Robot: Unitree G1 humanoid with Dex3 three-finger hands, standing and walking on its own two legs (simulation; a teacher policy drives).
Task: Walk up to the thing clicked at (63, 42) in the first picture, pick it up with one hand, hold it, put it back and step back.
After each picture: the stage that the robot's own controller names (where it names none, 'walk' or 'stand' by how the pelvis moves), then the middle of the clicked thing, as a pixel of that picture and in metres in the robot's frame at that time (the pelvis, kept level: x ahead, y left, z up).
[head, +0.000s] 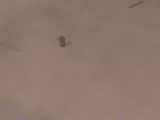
stand; (62, 41) +1.42 +0.21 -0.72
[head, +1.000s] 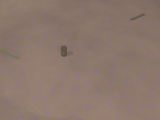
walk; (63, 51) +1.32 +0.14 -0.71
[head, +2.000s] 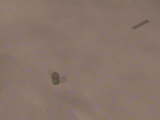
walk; (55, 78) +0.87 +0.19 -0.71
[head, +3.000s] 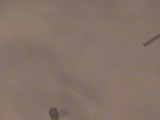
walk; (54, 114) +0.55 +0.20 -0.71
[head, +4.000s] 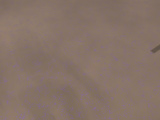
stand; out of the picture +0.41 +0.21 -0.71
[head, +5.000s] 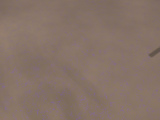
walk; out of the picture +0.39 +0.21 -0.72
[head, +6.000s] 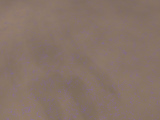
stand; out of the picture +0.39 +0.21 -0.70
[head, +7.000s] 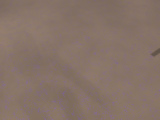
walk; out of the picture +0.38 +0.19 -0.70
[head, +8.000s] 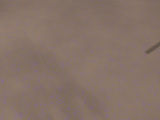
stand; out of the picture +0.46 +0.19 -0.71
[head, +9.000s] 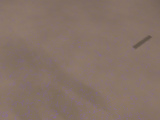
walk; out of the picture +0.44 +0.27 -0.68
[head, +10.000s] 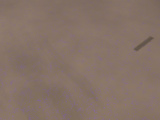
stand; out of the picture +0.39 +0.31 -0.73
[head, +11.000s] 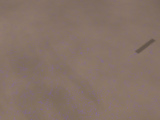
stand; out of the picture +0.38 +0.29 -0.73
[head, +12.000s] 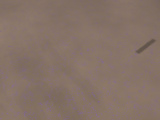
stand; out of the picture +0.37 +0.30 -0.73
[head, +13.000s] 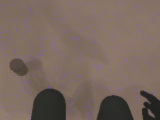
go down; (19, 67) +0.42 +0.33 -0.41
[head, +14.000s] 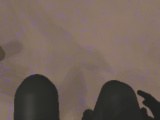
go down; out of the picture +0.42 +0.37 -0.30
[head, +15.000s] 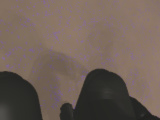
close in; out of the picture +0.38 +0.40 -0.24
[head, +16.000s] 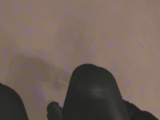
close; out of the picture +0.37 +0.42 -0.21
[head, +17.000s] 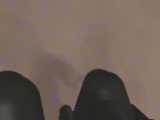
lift; out of the picture +0.33 +0.37 -0.17
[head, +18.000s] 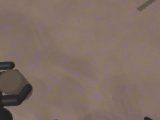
lift; (17, 86) +0.33 +0.22 +0.00
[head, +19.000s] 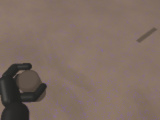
hold; (32, 87) +0.34 +0.18 +0.02
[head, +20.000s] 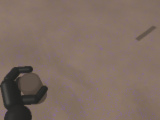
hold; (33, 89) +0.34 +0.18 +0.01
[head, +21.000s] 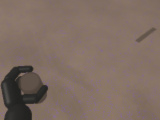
crouch; (34, 88) +0.34 +0.18 +0.01
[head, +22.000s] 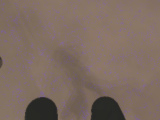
crouch; out of the picture +0.41 +0.31 -0.08
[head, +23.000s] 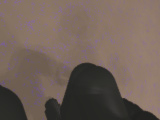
lower; out of the picture +0.36 +0.40 -0.23
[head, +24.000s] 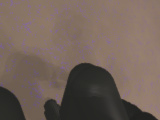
lower; out of the picture +0.36 +0.42 -0.22
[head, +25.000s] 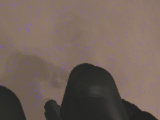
lower; out of the picture +0.36 +0.42 -0.22
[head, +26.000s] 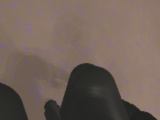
lower; out of the picture +0.36 +0.42 -0.22
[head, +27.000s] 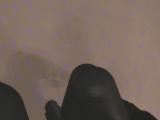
loosen; out of the picture +0.35 +0.41 -0.22
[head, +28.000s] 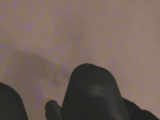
withdraw; out of the picture +0.35 +0.41 -0.22
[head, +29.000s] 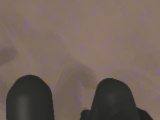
stand; out of the picture +0.41 +0.37 -0.28
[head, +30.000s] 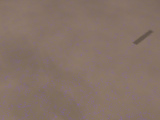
stand; out of the picture +0.38 +0.28 -0.65
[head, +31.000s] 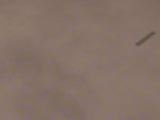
stand; out of the picture +0.39 +0.29 -0.67
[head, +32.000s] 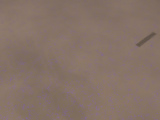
stand; out of the picture +0.39 +0.29 -0.67
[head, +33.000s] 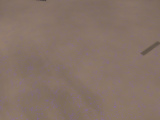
stand; out of the picture +0.41 +0.27 -0.72
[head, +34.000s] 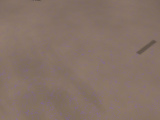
stand; out of the picture +0.38 +0.29 -0.73
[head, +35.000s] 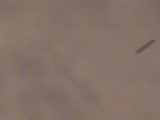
walk; out of the picture +0.37 +0.30 -0.73
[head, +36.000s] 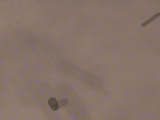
walk; (53, 104) +0.54 +0.26 -0.70
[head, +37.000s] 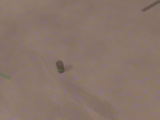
walk; (60, 67) +0.90 +0.24 -0.70
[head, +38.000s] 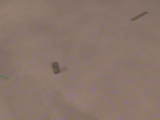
stand; (55, 68) +1.03 +0.28 -0.70
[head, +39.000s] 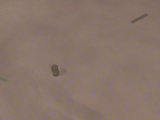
stand; (55, 70) +1.00 +0.27 -0.73
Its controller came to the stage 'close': yes
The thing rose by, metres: 0.72
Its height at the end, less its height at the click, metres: +0.00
